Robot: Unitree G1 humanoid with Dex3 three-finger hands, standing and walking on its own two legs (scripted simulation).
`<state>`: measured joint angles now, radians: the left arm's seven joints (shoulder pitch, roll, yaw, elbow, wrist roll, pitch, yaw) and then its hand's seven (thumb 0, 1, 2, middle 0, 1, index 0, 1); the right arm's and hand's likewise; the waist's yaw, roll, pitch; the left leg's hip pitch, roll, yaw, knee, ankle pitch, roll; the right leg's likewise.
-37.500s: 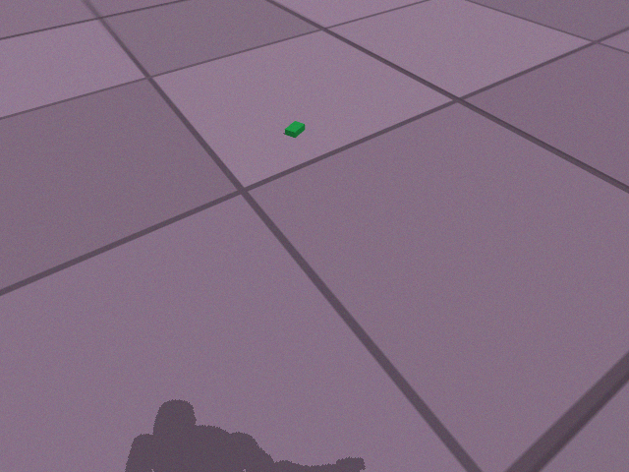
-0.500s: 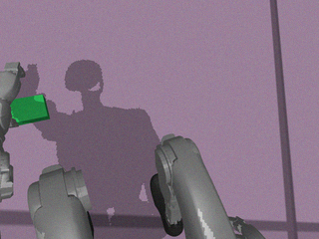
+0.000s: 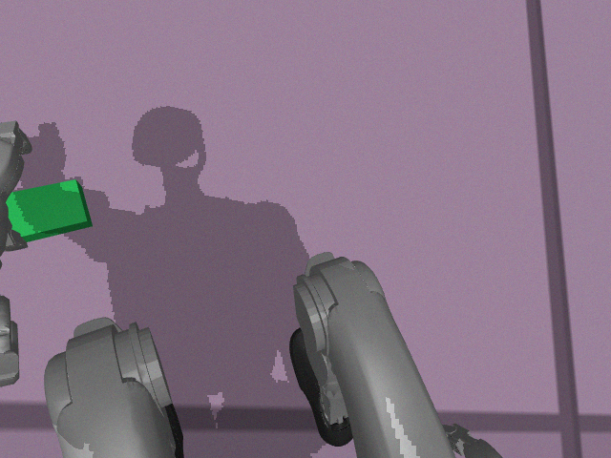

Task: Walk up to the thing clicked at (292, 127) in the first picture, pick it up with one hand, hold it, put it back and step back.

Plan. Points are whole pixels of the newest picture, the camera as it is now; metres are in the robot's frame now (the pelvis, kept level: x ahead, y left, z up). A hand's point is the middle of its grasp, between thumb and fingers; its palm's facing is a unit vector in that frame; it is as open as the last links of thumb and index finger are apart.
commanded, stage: close in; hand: left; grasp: from above
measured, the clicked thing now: (47, 211) +0.51 +0.26 -0.30
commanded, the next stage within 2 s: rest palm in 0.14 s
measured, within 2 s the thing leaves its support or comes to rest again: neither
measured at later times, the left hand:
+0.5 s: hand (35, 214) +0.48 +0.25 -0.22, palm faces -0.48 -0.08 -0.87, open 13.9 cm
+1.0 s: hand (40, 216) +0.49 +0.26 -0.26, palm faces -0.47 -0.11 -0.88, open 13.9 cm
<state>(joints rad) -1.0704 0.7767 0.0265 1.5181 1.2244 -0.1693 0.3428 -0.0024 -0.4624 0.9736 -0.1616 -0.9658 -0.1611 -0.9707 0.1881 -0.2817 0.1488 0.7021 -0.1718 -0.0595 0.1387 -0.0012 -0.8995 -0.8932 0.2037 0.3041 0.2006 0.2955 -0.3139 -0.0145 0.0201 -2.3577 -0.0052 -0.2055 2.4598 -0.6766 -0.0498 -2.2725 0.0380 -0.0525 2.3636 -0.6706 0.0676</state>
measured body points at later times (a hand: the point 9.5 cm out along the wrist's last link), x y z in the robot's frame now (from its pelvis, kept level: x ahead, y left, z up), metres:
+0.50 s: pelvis +0.00 +0.00 -0.01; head +0.27 +0.09 +0.34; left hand +0.50 +0.25 -0.17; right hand +0.02 -0.26 -0.08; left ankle +0.07 +0.14 -0.28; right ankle +0.10 -0.13 -0.28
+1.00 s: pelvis +0.01 +0.01 -0.01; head +0.29 +0.10 +0.32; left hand +0.51 +0.26 -0.21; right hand +0.03 -0.25 -0.07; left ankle +0.07 +0.14 -0.28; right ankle +0.10 -0.13 -0.28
